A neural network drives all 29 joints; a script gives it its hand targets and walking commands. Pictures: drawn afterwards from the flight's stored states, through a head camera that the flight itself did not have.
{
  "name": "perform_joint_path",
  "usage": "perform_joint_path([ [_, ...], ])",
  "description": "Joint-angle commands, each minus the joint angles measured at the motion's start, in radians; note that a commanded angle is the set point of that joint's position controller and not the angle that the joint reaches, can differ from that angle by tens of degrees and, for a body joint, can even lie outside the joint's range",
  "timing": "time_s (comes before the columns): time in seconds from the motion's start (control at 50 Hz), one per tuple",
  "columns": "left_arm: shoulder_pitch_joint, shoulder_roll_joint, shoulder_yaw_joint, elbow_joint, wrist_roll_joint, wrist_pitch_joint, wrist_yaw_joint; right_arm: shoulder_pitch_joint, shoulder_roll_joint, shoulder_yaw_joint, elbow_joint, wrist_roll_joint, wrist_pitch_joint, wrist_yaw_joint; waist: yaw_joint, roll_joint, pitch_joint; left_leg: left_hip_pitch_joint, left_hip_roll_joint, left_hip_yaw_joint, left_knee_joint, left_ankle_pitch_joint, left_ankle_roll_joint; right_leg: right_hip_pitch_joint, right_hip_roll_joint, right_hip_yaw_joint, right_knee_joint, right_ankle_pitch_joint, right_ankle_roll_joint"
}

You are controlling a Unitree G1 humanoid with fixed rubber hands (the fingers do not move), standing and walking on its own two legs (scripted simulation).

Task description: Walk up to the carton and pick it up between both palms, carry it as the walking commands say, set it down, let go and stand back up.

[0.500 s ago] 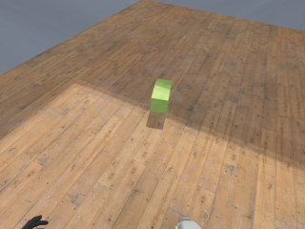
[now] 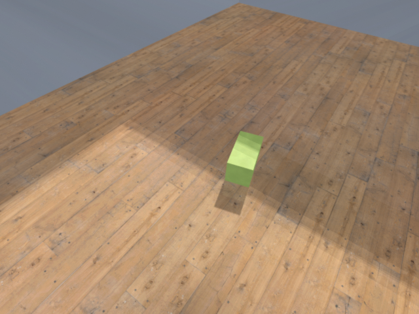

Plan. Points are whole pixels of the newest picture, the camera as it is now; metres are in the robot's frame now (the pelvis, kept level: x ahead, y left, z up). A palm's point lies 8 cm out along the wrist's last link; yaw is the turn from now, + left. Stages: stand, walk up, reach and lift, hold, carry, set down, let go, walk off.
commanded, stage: walk up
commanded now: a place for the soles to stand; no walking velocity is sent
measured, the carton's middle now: (244, 158) +1.12 -0.17 -0.68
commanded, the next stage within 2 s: none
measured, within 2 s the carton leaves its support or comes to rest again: neither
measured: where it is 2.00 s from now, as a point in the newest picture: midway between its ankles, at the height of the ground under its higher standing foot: (262, 259)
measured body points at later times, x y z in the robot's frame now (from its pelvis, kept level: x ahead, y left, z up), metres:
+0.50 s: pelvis +0.19 -0.11 +0.00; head +0.20 -0.12 +0.45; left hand +0.33 +0.24 -0.06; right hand +0.25 -0.47 -0.09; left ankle +0.18 +0.05 -0.67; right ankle +0.25 -0.22 -0.72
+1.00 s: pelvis +0.38 -0.19 -0.01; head +0.39 -0.18 +0.44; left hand +0.53 +0.14 -0.09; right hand +0.41 -0.58 -0.06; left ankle +0.36 -0.02 -0.72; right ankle +0.47 -0.34 -0.72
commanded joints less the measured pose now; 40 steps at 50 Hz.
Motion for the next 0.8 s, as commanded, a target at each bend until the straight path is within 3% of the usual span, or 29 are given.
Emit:
perform_joint_path([
  [0.0,-0.07,0.066,-0.005,-0.129,-0.008,-0.022,0.01,0.304,-0.318,-0.093,-0.02,-0.016,-0.022,-0.043,-0.179,0.28,-0.177,0.658,0.349,-0.581,-0.195,-0.272,0.142,-0.541,-0.031,0.053,0.443,0.048,-0.002],
  [0.02,-0.047,0.163,0.017,-0.117,0.003,-0.007,0.027,0.25,-0.379,-0.112,-0.055,0.025,-0.014,-0.047,-0.172,0.172,-0.202,0.594,0.449,-0.782,-0.281,-0.386,0.256,-0.623,-0.022,0.174,0.585,-0.076,0.033],
  [0.04,-0.067,0.206,0.03,-0.089,0.003,0.001,0.033,0.19,-0.333,-0.107,-0.062,0.035,-0.01,-0.049,-0.152,0.06,-0.132,0.511,0.417,-0.703,-0.26,-0.359,0.269,-0.629,-0.062,0.245,0.662,-0.022,0.039],
  [0.06,-0.071,0.203,0.035,-0.078,0.001,0.0,0.03,0.15,-0.291,-0.093,-0.065,0.031,-0.011,-0.05,-0.125,0.036,-0.075,0.438,0.368,-0.569,-0.245,-0.25,0.253,-0.626,-0.092,0.258,0.652,0.022,0.046],
  [0.1,-0.035,0.184,0.039,-0.053,0.007,0.005,0.016,0.078,-0.241,-0.071,-0.071,0.022,-0.013,-0.049,-0.082,0.089,-0.006,0.268,0.282,-0.329,-0.255,-0.125,0.194,-0.534,-0.165,0.235,0.521,0.058,0.062],
  [0.12,-0.029,0.171,0.04,-0.039,0.011,0.009,0.003,0.062,-0.246,-0.07,-0.07,0.013,-0.014,-0.046,-0.079,0.125,0.008,0.199,0.251,-0.247,-0.253,-0.081,0.186,-0.475,-0.167,0.206,0.446,0.064,0.067],
  [0.14,-0.045,0.156,0.041,-0.038,0.013,0.014,-0.008,0.061,-0.259,-0.073,-0.072,0.005,-0.016,-0.042,-0.084,0.157,0.007,0.162,0.237,-0.208,-0.251,-0.06,0.189,-0.438,-0.161,0.18,0.396,0.064,0.069],
  [0.2,-0.119,0.132,0.043,-0.042,0.013,0.022,-0.027,0.061,-0.285,-0.084,-0.073,-0.002,-0.023,-0.032,-0.098,0.171,0.011,0.115,0.217,-0.165,-0.259,-0.156,0.183,-0.384,-0.156,0.138,0.256,0.133,0.064],
  [0.28,-0.155,0.14,0.057,-0.021,0.013,0.015,-0.045,0.008,-0.304,-0.084,-0.076,0.0,-0.014,-0.026,-0.078,0.17,0.016,0.038,0.205,-0.146,-0.257,-0.317,0.151,-0.23,-0.112,0.085,0.124,0.196,0.053],
  [0.32,-0.123,0.154,0.064,-0.007,0.015,0.005,-0.039,-0.011,-0.288,-0.072,-0.073,-0.001,-0.004,-0.024,-0.039,0.123,0.008,0.003,0.191,-0.119,-0.151,-0.309,0.127,-0.116,-0.076,0.054,0.045,0.172,0.04],
  [0.34,-0.071,0.174,0.072,0.012,0.018,-0.004,-0.029,0.016,-0.246,-0.055,-0.068,-0.006,0.001,-0.026,-0.011,0.038,-0.015,-0.034,0.156,-0.081,-0.001,-0.274,0.106,-0.018,-0.045,0.054,0.003,0.124,0.03],
  [0.36,0.024,0.234,0.091,0.032,0.022,-0.014,-0.015,0.049,-0.181,-0.03,-0.078,-0.003,0.001,-0.028,0.044,-0.182,-0.061,-0.154,0.06,0.009,0.319,-0.192,0.056,0.115,-0.145,0.27,-0.161,-0.096,-0.017],
  [0.38,0.075,0.342,0.105,0.022,0.01,-0.022,-0.001,0.02,-0.148,-0.014,-0.11,0.014,-0.003,-0.033,0.086,-0.384,-0.082,-0.402,-0.076,0.025,0.565,-0.372,0.008,0.178,-0.385,0.739,-0.378,-0.369,-0.145],
  [0.4,0.021,0.322,0.102,0.005,0.001,-0.02,0.009,0.021,-0.201,-0.025,-0.079,0.022,0.008,-0.045,0.055,-0.232,-0.057,-0.404,-0.019,-0.145,0.661,-0.335,0.015,0.14,-0.391,0.724,-0.372,-0.385,-0.183],
  [0.42,-0.029,0.277,0.092,-0.006,-0.008,-0.015,0.016,0.057,-0.224,-0.03,-0.053,0.027,0.007,-0.043,0.015,-0.168,-0.035,-0.361,0.011,-0.172,0.639,-0.266,0.012,0.084,-0.36,0.631,-0.336,-0.308,-0.195],
  [0.44,-0.071,0.237,0.082,-0.014,-0.013,-0.014,0.02,0.108,-0.234,-0.032,-0.025,0.019,0.004,-0.039,-0.023,-0.14,-0.015,-0.312,0.049,-0.152,0.575,-0.212,0.0,0.048,-0.315,0.515,-0.315,-0.218,-0.19],
  [0.48,-0.099,0.196,0.068,-0.028,-0.008,-0.015,0.019,0.146,-0.223,-0.034,0.006,0.005,0.0,-0.028,-0.042,-0.18,0.001,-0.193,0.061,-0.094,0.413,-0.205,-0.023,-0.042,-0.254,0.333,-0.295,-0.014,-0.182],
  [0.52,-0.076,0.193,0.058,-0.039,0.001,-0.017,0.013,0.107,-0.186,-0.029,-0.007,0.003,0.002,-0.016,-0.022,-0.192,0.01,-0.13,0.047,-0.052,0.305,-0.222,-0.03,-0.085,-0.263,0.286,-0.294,0.086,-0.203],
  [0.58,-0.086,0.195,0.048,-0.064,-0.001,-0.012,0.008,0.068,-0.153,-0.024,-0.027,0.005,-0.003,-0.01,-0.023,-0.178,-0.003,-0.007,0.013,-0.007,0.145,-0.098,-0.019,-0.134,-0.263,0.25,-0.288,0.045,-0.184],
  [0.62,-0.119,0.185,0.038,-0.082,-0.006,-0.001,0.004,0.105,-0.154,-0.032,-0.02,0.005,-0.01,-0.014,-0.063,-0.131,-0.007,0.163,-0.025,0.021,0.035,0.002,-0.012,-0.239,-0.239,0.21,-0.224,-0.073,-0.154],
  [0.64,-0.125,0.159,0.024,-0.092,-0.007,0.003,0.004,0.143,-0.174,-0.041,-0.012,0.002,-0.015,-0.022,-0.092,-0.085,-0.018,0.282,-0.041,0.007,0.007,-0.015,0.0,-0.325,-0.21,0.181,-0.145,-0.113,-0.131],
  [0.66,-0.129,0.123,0.008,-0.105,-0.003,0.003,0.005,0.226,-0.214,-0.057,-0.002,-0.003,-0.02,-0.035,-0.145,0.007,-0.048,0.45,0.011,-0.101,-0.057,-0.119,0.03,-0.446,-0.168,0.134,0.041,-0.06,-0.093],
  [0.68,-0.124,0.061,-0.009,-0.137,-0.004,0.0,0.008,0.307,-0.31,-0.082,-0.015,-0.018,-0.026,-0.051,-0.173,0.231,-0.104,0.578,0.283,-0.545,-0.216,-0.404,0.113,-0.611,-0.062,0.05,0.369,-0.057,-0.02],
  [0.7,-0.101,0.133,0.005,-0.13,0.008,0.014,0.025,0.275,-0.376,-0.099,-0.053,0.01,-0.021,-0.059,-0.167,0.171,-0.093,0.521,0.432,-0.796,-0.308,-0.498,0.234,-0.704,-0.047,0.159,0.525,-0.094,0.021],
  [0.72,-0.104,0.188,0.02,-0.103,0.006,0.019,0.033,0.223,-0.341,-0.097,-0.06,0.025,-0.016,-0.06,-0.145,0.048,-0.05,0.444,0.415,-0.74,-0.287,-0.431,0.264,-0.679,-0.087,0.245,0.589,-0.026,0.035],
  [0.76,-0.08,0.186,0.034,-0.075,0.003,0.015,0.029,0.161,-0.269,-0.075,-0.064,0.017,-0.016,-0.06,-0.095,0.052,0.008,0.354,0.322,-0.487,-0.235,-0.177,0.231,-0.631,-0.137,0.252,0.545,0.022,0.052],
  [0.78,-0.059,0.182,0.039,-0.057,0.007,0.014,0.023,0.137,-0.251,-0.071,-0.068,0.014,-0.016,-0.058,-0.085,0.1,0.014,0.289,0.279,-0.366,-0.218,-0.079,0.208,-0.564,-0.159,0.223,0.486,0.039,0.058],
])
